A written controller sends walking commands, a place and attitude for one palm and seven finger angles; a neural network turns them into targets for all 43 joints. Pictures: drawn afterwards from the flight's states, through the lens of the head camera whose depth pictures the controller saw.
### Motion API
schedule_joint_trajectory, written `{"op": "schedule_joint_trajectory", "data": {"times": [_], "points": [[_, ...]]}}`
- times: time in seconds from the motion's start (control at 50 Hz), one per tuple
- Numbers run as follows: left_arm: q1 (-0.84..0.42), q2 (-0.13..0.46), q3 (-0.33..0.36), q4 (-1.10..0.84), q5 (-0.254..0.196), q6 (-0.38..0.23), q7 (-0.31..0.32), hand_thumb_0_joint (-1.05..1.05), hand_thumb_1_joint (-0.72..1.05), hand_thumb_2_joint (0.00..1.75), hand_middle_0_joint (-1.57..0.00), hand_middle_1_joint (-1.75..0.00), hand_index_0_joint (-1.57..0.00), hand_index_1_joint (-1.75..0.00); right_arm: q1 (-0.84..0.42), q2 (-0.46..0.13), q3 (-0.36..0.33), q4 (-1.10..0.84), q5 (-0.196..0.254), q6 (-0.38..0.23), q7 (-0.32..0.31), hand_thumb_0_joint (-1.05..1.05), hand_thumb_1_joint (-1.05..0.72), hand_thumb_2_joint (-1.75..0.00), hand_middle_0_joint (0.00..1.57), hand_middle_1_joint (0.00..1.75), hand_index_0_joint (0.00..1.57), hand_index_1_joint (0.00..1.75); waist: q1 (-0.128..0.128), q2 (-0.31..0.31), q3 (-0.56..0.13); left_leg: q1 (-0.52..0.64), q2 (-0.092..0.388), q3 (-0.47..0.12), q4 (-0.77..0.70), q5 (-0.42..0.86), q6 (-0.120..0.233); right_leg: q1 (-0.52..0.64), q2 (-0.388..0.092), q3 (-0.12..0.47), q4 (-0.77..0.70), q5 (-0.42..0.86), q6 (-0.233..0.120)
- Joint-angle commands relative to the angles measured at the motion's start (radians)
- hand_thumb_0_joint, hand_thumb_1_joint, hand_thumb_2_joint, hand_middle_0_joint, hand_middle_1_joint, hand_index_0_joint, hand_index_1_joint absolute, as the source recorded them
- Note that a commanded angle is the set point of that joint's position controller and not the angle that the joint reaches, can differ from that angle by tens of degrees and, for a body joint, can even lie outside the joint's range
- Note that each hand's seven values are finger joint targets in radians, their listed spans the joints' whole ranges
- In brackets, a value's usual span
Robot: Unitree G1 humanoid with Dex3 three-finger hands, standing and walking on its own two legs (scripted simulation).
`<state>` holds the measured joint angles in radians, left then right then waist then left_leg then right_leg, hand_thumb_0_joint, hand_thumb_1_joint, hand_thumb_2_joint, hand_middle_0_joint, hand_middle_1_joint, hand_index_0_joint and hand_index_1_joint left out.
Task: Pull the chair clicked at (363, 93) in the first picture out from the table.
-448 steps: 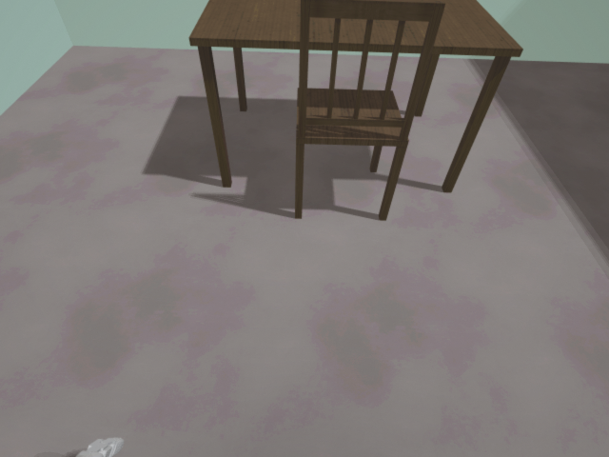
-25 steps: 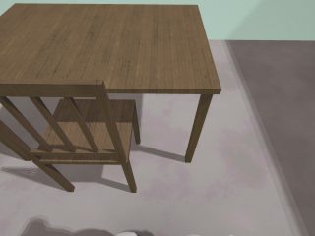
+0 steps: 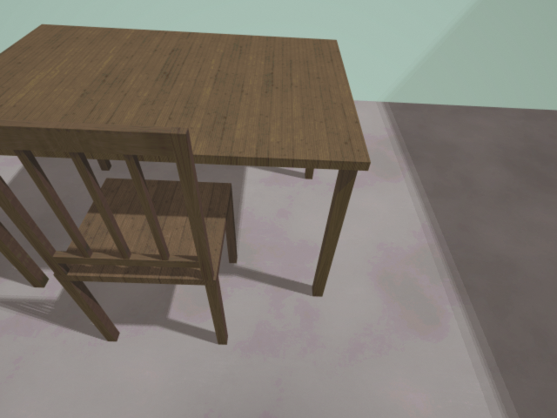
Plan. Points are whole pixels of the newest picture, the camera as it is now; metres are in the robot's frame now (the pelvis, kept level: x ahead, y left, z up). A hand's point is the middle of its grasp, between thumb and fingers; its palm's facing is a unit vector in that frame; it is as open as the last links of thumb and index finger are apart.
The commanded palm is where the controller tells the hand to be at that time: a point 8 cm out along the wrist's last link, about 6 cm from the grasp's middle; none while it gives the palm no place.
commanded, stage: come to a stop and stand still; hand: left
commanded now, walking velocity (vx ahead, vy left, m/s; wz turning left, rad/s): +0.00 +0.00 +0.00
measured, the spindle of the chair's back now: (105, 211) +0.51 +0.40 -0.07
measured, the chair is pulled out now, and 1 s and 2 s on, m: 0.00 0.00 0.00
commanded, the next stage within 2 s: look again from close up in 0.48 s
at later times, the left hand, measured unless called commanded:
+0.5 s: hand out of the picture -0.06 +0.18 -0.17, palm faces +0.06 -0.99 -0.16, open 7.4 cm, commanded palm none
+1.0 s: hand out of the picture -0.10 +0.20 -0.17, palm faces +0.05 -0.99 -0.15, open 7.4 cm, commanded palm none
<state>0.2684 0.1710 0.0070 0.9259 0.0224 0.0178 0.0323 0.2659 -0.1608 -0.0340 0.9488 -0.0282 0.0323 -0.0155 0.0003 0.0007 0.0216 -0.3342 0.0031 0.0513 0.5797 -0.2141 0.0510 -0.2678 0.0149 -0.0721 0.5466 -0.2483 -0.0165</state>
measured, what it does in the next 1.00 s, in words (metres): shifts its weight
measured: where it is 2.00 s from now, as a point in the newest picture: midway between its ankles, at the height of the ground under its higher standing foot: outside the picture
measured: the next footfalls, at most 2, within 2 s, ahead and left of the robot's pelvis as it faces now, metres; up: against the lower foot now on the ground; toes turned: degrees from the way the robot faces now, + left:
right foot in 1.32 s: -0.07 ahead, -0.02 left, +0.00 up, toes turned -10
left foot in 1.50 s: +0.00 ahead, +0.22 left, +0.00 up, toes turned -2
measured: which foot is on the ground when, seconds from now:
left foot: down 0.00-1.00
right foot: down 0.00-1.00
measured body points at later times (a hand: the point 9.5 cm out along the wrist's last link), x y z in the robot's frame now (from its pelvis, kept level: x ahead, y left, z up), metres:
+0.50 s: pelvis -0.02 +0.02 +0.00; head -0.02 +0.03 +0.45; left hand -0.06 +0.23 -0.16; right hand -0.03 -0.20 -0.15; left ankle +0.07 +0.09 -0.73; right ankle +0.04 -0.11 -0.73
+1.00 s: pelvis -0.04 +0.06 +0.01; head -0.05 +0.06 +0.46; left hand -0.10 +0.26 -0.16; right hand -0.03 -0.18 -0.15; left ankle +0.06 +0.09 -0.72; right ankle -0.02 -0.09 -0.73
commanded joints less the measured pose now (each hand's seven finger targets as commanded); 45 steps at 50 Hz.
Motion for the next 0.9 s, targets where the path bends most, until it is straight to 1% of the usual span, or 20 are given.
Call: {"op": "schedule_joint_trajectory", "data": {"times": [0.0,0.08,0.14,0.18,0.26,0.32,0.38,0.44,0.48,0.52,0.56,0.6,0.62,0.68,0.72,0.78,0.8,0.82,0.84,0.88], "points": [[0.097,0.108,0.035,-0.018,0.005,-0.014,0.003,0.0,0.9,0.9,-0.2,-0.3,-0.2,-0.3,0.012,-0.113,-0.025,-0.052,-0.004,-0.015,-0.001,0.0,-0.9,-0.9,0.2,0.3,0.2,0.3,0.007,-0.004,0.06,-0.089,0.092,-0.158,-0.232,-0.327,0.004,-0.023,-0.082,0.125,-0.174,-0.255,-0.012],[0.078,0.107,0.038,-0.007,0.001,-0.02,0.004,0.0,0.9,0.9,-0.2,-0.3,-0.2,-0.3,0.075,-0.08,-0.021,-0.009,-0.003,-0.015,-0.002,0.0,-0.9,-0.9,0.2,0.3,0.2,0.3,-0.025,-0.078,0.041,0.016,0.05,-0.099,-0.114,-0.199,-0.01,-0.123,-0.136,0.2,-0.261,-0.318,-0.035],[0.062,0.107,0.038,0.004,-0.002,-0.021,0.004,0.0,0.9,0.9,-0.2,-0.3,-0.2,-0.3,0.117,-0.068,-0.016,0.023,0.001,-0.019,-0.004,0.0,-0.9,-0.9,0.2,0.3,0.2,0.3,-0.041,-0.042,0.022,0.071,0.052,-0.096,-0.098,-0.168,-0.013,-0.154,-0.142,0.192,-0.264,-0.301,-0.037],[0.082,0.097,0.036,0.018,-0.002,-0.02,0.004,0.0,0.9,0.9,-0.2,-0.3,-0.2,-0.3,0.119,-0.073,-0.015,0.035,0.0,-0.021,-0.005,0.0,-0.9,-0.9,0.2,0.3,0.2,0.3,-0.033,0.011,0.038,0.027,0.073,-0.128,-0.165,-0.228,-0.009,-0.135,-0.116,0.159,-0.229,-0.295,-0.025],[0.169,0.059,0.029,0.062,0.007,-0.013,0.004,0.0,0.9,0.9,-0.2,-0.3,-0.2,-0.3,0.074,-0.099,-0.016,0.043,-0.001,-0.019,-0.007,0.0,-0.9,-0.9,0.2,0.3,0.2,0.3,0.011,0.097,0.08,-0.137,0.13,-0.209,-0.329,-0.418,0.009,-0.005,-0.054,0.078,-0.122,-0.206,0.0],[0.219,0.032,0.024,0.097,0.009,-0.011,0.001,0.0,0.9,0.9,-0.2,-0.3,-0.2,-0.3,0.051,-0.107,-0.018,0.052,0.005,-0.018,-0.011,0.0,-0.9,-0.9,0.2,0.3,0.2,0.3,0.03,0.103,0.064,-0.172,0.141,-0.219,-0.37,-0.441,0.015,0.076,-0.038,0.047,-0.061,-0.12,0.005],[0.249,0.016,0.023,0.117,0.009,-0.012,0.0,0.0,0.9,0.9,-0.2,-0.3,-0.2,-0.3,0.036,-0.102,-0.022,0.062,0.007,-0.014,-0.012,0.0,-0.9,-0.9,0.2,0.3,0.2,0.3,0.033,0.054,0.055,-0.145,0.128,-0.184,-0.352,-0.405,0.008,0.08,-0.045,0.053,-0.076,-0.107,0.005],[0.224,0.03,0.022,0.112,0.007,-0.023,0.005,0.0,0.9,0.9,-0.2,-0.3,-0.2,-0.3,0.065,-0.073,-0.018,0.074,0.008,-0.015,-0.009,0.0,-0.9,-0.9,0.2,0.3,0.2,0.3,0.009,-0.046,0.051,-0.05,0.08,-0.135,-0.249,-0.285,-0.007,-0.018,-0.095,0.149,-0.188,-0.194,-0.017],[0.189,0.04,0.022,0.107,0.002,-0.03,0.01,0.0,0.9,0.9,-0.2,-0.3,-0.2,-0.3,0.094,-0.048,-0.013,0.089,0.01,-0.017,-0.006,0.0,-0.9,-0.9,0.2,0.3,0.2,0.3,-0.019,-0.095,0.057,0.036,0.056,-0.099,-0.164,-0.19,-0.015,-0.119,-0.139,0.205,-0.255,-0.272,-0.029],[0.152,0.049,0.025,0.098,0.001,-0.028,0.014,0.0,0.9,0.9,-0.2,-0.3,-0.2,-0.3,0.123,-0.041,-0.012,0.105,0.012,-0.014,-0.005,0.0,-0.9,-0.9,0.2,0.3,0.2,0.3,-0.043,-0.087,0.064,0.105,0.05,-0.09,-0.115,-0.179,-0.019,-0.214,-0.149,0.213,-0.286,-0.34,-0.029],[0.135,0.051,0.029,0.094,0.002,-0.02,0.016,0.0,0.9,0.9,-0.2,-0.3,-0.2,-0.3,0.142,-0.036,-0.014,0.112,0.009,-0.01,-0.005,0.0,-0.9,-0.9,0.2,0.3,0.2,0.3,-0.05,-0.074,0.084,0.102,0.052,-0.093,-0.114,-0.225,-0.02,-0.259,-0.141,0.2,-0.287,-0.378,-0.023],[0.143,0.046,0.03,0.099,0.003,-0.017,0.016,0.0,0.9,0.9,-0.2,-0.3,-0.2,-0.3,0.141,-0.041,-0.014,0.113,0.006,-0.011,-0.005,0.0,-0.9,-0.9,0.2,0.3,0.2,0.3,-0.042,-0.038,0.107,0.058,0.064,-0.114,-0.158,-0.268,-0.017,-0.248,-0.121,0.181,-0.258,-0.367,-0.017],[0.156,0.04,0.028,0.105,0.005,-0.016,0.015,0.0,0.9,0.9,-0.2,-0.3,-0.2,-0.3,0.134,-0.047,-0.013,0.111,0.006,-0.015,-0.006,0.0,-0.9,-0.9,0.2,0.3,0.2,0.3,-0.035,0.002,0.11,0.031,0.081,-0.139,-0.209,-0.298,-0.012,-0.216,-0.099,0.157,-0.221,-0.323,-0.009],[0.231,0.0,0.026,0.132,0.011,-0.01,0.007,0.0,0.9,0.9,-0.2,-0.3,-0.2,-0.3,0.072,-0.085,-0.017,0.096,0.004,-0.021,-0.013,0.0,-0.9,-0.9,0.2,0.3,0.2,0.3,0.014,0.122,0.093,-0.131,0.152,-0.22,-0.391,-0.466,0.005,-0.007,-0.033,0.051,-0.053,-0.146,0.012],[0.302,-0.016,0.027,0.157,0.017,-0.002,0.003,0.0,0.9,0.9,-0.2,-0.3,-0.2,-0.3,0.012,-0.112,-0.022,0.082,0.009,-0.023,-0.014,0.0,-0.9,-0.9,0.2,0.3,0.2,0.3,0.053,0.169,0.057,-0.223,0.192,-0.249,-0.465,-0.503,0.03,0.118,-0.024,0.011,0.091,-0.092,0.014],[0.345,-0.037,0.029,0.174,0.015,0.006,0.002,0.0,0.9,0.9,-0.2,-0.3,-0.2,-0.3,-0.02,-0.122,-0.026,0.075,0.007,-0.015,-0.013,0.0,-0.9,-0.9,0.2,0.3,0.2,0.3,0.063,0.112,0.044,-0.203,0.193,-0.219,-0.474,-0.465,0.034,0.144,-0.019,-0.016,0.086,-0.107,0.011],[0.349,-0.04,0.027,0.174,0.012,0.004,0.005,0.0,0.9,0.9,-0.2,-0.3,-0.2,-0.3,-0.016,-0.117,-0.027,0.077,0.006,-0.012,-0.012,0.0,-0.9,-0.9,0.2,0.3,0.2,0.3,0.06,0.085,0.065,-0.18,0.182,-0.208,-0.456,-0.45,0.031,0.134,-0.025,-0.015,0.012,-0.109,0.01],[0.346,-0.033,0.026,0.173,0.013,-0.001,0.008,0.0,0.9,0.9,-0.2,-0.3,-0.2,-0.3,0.0,-0.108,-0.026,0.082,0.008,-0.011,-0.01,0.0,-0.9,-0.9,0.2,0.3,0.2,0.3,0.052,0.028,0.067,-0.139,0.164,-0.195,-0.433,-0.422,0.021,0.118,-0.03,-0.002,-0.07,-0.104,0.006],[0.336,-0.033,0.024,0.169,0.013,-0.005,0.012,0.0,0.9,0.9,-0.2,-0.3,-0.2,-0.3,0.014,-0.091,-0.024,0.091,0.009,-0.008,-0.009,0.0,-0.9,-0.9,0.2,0.3,0.2,0.3,0.041,-0.002,0.102,-0.107,0.129,-0.166,-0.4,-0.375,-0.003,0.082,-0.044,0.035,-0.156,-0.125,-0.006],[0.302,-0.001,0.021,0.163,0.01,-0.014,0.018,0.0,0.9,0.9,-0.2,-0.3,-0.2,-0.3,0.053,-0.051,-0.016,0.101,0.013,-0.004,-0.007,0.0,-0.9,-0.9,0.2,0.3,0.2,0.3,0.002,-0.071,0.113,0.004,0.065,-0.112,-0.312,-0.252,-0.042,-0.067,-0.121,0.171,-0.266,-0.268,-0.05]]}}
